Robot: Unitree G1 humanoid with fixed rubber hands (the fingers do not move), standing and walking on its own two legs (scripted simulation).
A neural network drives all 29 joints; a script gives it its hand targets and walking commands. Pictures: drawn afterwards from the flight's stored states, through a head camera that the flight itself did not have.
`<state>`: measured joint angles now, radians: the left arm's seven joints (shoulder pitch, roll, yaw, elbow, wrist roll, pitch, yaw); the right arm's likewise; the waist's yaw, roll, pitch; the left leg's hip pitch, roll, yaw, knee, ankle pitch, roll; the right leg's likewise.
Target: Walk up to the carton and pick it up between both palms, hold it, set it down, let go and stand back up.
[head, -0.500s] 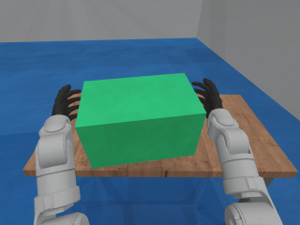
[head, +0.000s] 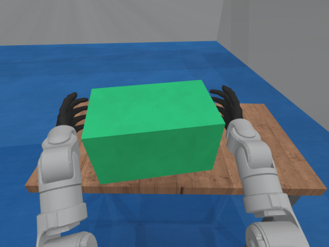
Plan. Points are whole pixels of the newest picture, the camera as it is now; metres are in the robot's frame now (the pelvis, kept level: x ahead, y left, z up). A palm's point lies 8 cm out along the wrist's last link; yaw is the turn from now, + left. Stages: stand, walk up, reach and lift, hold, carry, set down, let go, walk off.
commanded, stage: hold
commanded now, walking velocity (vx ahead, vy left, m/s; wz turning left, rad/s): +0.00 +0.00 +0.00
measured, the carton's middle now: (153, 129) +0.38 +0.00 +0.15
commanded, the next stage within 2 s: none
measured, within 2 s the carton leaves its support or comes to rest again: neither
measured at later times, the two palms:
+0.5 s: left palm (64, 128) +0.36 +0.20 +0.19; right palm (224, 122) +0.35 -0.17 +0.19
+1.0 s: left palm (67, 127) +0.36 +0.20 +0.19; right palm (228, 122) +0.35 -0.17 +0.19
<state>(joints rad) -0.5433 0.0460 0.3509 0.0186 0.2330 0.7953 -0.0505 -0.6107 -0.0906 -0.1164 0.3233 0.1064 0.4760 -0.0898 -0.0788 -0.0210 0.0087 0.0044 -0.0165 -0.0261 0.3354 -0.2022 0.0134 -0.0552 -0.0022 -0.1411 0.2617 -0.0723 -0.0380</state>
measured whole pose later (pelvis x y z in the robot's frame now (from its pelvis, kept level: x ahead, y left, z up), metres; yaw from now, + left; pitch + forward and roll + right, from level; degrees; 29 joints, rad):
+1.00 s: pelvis +0.00 +0.02 +0.00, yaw -1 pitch -6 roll -1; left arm -0.56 0.03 0.35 0.04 0.23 0.80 -0.04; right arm -0.60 -0.12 -0.11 0.35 0.12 0.47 -0.08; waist -0.08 -0.02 0.00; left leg -0.02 -0.02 0.00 0.34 -0.21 0.03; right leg -0.07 -0.01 -0.11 0.24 -0.06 -0.02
